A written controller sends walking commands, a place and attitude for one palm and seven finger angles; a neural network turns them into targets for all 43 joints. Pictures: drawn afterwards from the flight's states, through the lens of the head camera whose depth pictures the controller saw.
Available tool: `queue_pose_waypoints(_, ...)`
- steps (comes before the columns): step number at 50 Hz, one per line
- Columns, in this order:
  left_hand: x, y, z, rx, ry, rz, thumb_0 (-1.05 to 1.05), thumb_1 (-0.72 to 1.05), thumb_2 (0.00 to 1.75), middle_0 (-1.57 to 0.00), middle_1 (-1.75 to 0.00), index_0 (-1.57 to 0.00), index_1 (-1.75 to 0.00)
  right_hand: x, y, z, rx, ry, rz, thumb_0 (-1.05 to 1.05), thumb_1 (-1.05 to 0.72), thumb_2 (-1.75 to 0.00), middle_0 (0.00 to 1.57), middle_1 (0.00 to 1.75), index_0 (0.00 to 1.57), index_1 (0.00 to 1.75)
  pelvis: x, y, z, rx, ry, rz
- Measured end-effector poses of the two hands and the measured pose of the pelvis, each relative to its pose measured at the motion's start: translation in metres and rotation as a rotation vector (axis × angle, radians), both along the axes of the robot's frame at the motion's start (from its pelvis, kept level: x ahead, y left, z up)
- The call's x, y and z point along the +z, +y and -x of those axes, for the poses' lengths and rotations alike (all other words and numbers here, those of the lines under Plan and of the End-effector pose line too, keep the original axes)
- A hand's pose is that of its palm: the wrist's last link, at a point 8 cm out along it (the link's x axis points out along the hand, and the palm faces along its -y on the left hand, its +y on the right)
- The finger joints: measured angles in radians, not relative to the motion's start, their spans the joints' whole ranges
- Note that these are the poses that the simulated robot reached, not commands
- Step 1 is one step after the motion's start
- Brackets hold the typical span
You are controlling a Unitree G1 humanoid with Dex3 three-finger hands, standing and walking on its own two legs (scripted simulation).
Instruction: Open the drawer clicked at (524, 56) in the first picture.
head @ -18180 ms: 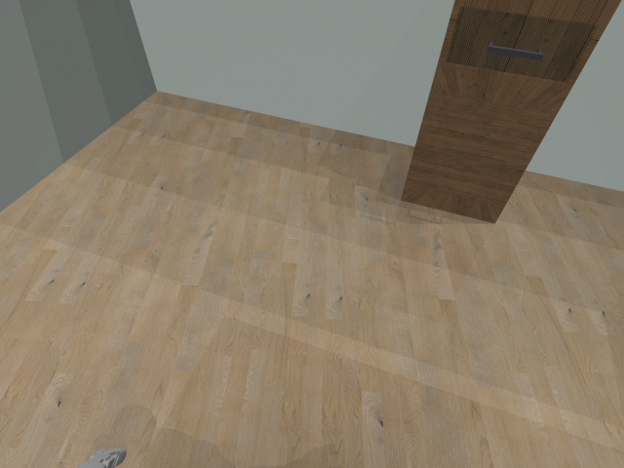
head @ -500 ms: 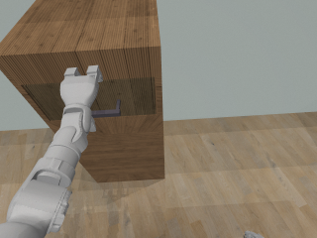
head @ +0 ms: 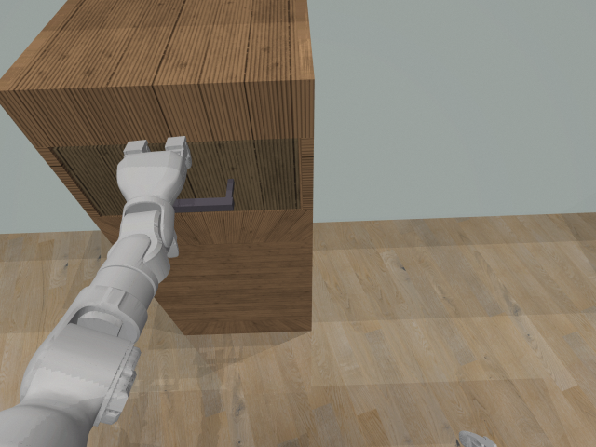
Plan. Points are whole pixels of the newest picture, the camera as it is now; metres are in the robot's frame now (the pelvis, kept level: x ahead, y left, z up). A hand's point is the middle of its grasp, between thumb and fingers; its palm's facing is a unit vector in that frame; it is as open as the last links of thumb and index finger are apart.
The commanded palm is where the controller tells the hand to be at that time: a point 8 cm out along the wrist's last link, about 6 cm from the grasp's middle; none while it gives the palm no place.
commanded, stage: move the hooked fingers above the handle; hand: left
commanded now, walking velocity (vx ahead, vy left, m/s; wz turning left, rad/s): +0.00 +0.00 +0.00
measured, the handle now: (186, 196) +0.51 +0.20 +0.01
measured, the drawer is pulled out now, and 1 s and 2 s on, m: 0.00 0.00 0.00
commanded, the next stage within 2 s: lift the fingers back up to retry in 0.58 s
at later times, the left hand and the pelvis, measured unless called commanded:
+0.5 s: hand (165, 205) +0.45 +0.21 +0.05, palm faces -0.05 -0.03 -1.00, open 13.8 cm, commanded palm +0.42 +0.20 +0.12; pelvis +0.02 +0.00 +0.01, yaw -2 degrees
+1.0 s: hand (169, 206) +0.45 +0.20 +0.05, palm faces -0.08 -0.03 -1.00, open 13.8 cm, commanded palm +0.43 +0.19 +0.12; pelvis +0.02 +0.00 +0.01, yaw +0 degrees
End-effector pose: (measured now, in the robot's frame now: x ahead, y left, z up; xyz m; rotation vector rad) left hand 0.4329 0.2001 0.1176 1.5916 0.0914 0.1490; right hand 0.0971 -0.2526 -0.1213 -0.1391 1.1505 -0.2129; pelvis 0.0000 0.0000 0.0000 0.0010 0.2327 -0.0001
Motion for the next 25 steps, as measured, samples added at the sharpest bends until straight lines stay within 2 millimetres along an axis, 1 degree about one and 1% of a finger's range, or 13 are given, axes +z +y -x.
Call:
queue_pose_waypoints(2,-0.008,0.006,-0.003,0.048,0.079,-0.001,0.00,-0.48,0.30,-0.31,-1.21,-0.31,-1.20,-0.001,0.003,0.009,-0.020,0.022,-0.011,0.00,-0.91,-0.90,0.20,0.29,0.20,0.30,0.002,0.000,-0.002,-0.003,0.003,0.002)
queue_pose_waypoints(3,-0.011,0.005,-0.003,0.049,0.113,0.019,0.00,-0.48,0.30,-0.31,-1.21,-0.31,-1.20,-0.001,0.003,0.014,-0.029,0.035,-0.012,0.00,-0.91,-0.90,0.20,0.29,0.20,0.30,0.003,0.001,-0.003,-0.004,0.002,0.003)
queue_pose_waypoints(5,-0.017,-0.002,-0.002,0.000,0.163,0.067,0.00,-0.48,0.30,-0.31,-1.21,-0.31,-1.20,0.000,0.003,0.022,-0.041,0.059,-0.004,0.00,-0.91,-0.90,0.20,0.29,0.20,0.30,0.004,0.002,-0.007,-0.002,-0.004,0.004)
queue_pose_waypoints(7,-0.019,-0.018,0.001,-0.102,0.183,0.104,0.00,-0.48,0.30,-0.31,-1.20,-0.31,-1.20,0.001,0.002,0.029,-0.047,0.079,0.012,0.00,-0.91,-0.90,0.20,0.29,0.20,0.30,0.005,0.003,-0.011,0.002,-0.012,0.006)
queue_pose_waypoints(9,-0.018,-0.035,0.004,-0.219,0.163,0.124,0.00,-0.48,0.30,-0.32,-1.20,-0.31,-1.20,0.001,0.000,0.033,-0.053,0.092,0.028,0.01,-0.91,-0.90,0.20,0.29,0.20,0.30,0.005,0.004,-0.014,0.002,-0.016,0.007)
queue_pose_waypoints(11,-0.015,-0.049,0.005,-0.306,0.106,0.134,0.00,-0.48,0.30,-0.32,-1.20,-0.32,-1.20,0.001,-0.002,0.036,-0.061,0.098,0.038,0.01,-0.91,-0.90,0.20,0.29,0.20,0.30,0.004,0.005,-0.015,-0.003,-0.015,0.007)
queue_pose_waypoints(13,-0.009,-0.053,0.002,-0.333,0.024,0.138,0.00,-0.48,0.30,-0.32,-1.20,-0.32,-1.20,0.001,-0.003,0.037,-0.069,0.097,0.043,0.01,-0.91,-0.90,0.20,0.29,0.20,0.30,0.002,0.006,-0.016,-0.014,-0.010,0.006)
queue_pose_waypoints(14,-0.005,-0.050,0.000,-0.320,-0.019,0.132,0.00,-0.48,0.30,-0.32,-1.20,-0.32,-1.20,0.000,-0.004,0.036,-0.073,0.095,0.043,0.01,-0.91,-0.90,0.20,0.29,0.20,0.30,0.002,0.006,-0.016,-0.020,-0.006,0.005)
queue_pose_waypoints(16,0.002,-0.037,-0.006,-0.249,-0.087,0.103,0.00,-0.48,0.30,-0.32,-1.20,-0.32,-1.20,-0.001,-0.004,0.035,-0.078,0.092,0.035,0.01,-0.91,-0.90,0.20,0.29,0.20,0.30,0.001,0.006,-0.015,-0.031,0.001,0.003)
queue_pose_waypoints(18,0.004,-0.031,-0.008,-0.208,-0.107,0.066,0.00,-0.48,0.30,-0.35,-1.24,-0.32,-1.20,-0.003,-0.002,0.032,-0.073,0.092,0.019,0.01,-0.91,-0.90,0.20,0.29,0.20,0.30,0.002,0.007,-0.015,-0.037,0.005,0.003)
queue_pose_waypoints(21,0.000,-0.019,-0.007,-0.089,-0.053,0.023,0.00,-0.48,0.30,-0.37,-1.25,-0.32,-1.21,-0.004,0.002,0.024,-0.070,0.086,-0.011,0.01,-0.91,-0.90,0.20,0.29,0.19,0.30,0.004,0.007,-0.016,-0.041,0.003,0.002)
queue_pose_waypoints(25,-0.009,0.004,0.000,0.052,0.083,0.056,0.00,-0.48,0.30,-0.36,-1.24,-0.32,-1.22,0.003,0.003,0.011,-0.073,0.053,-0.019,0.01,-0.91,-0.90,0.20,0.29,0.20,0.30,0.008,0.004,-0.018,-0.036,-0.016,-0.001)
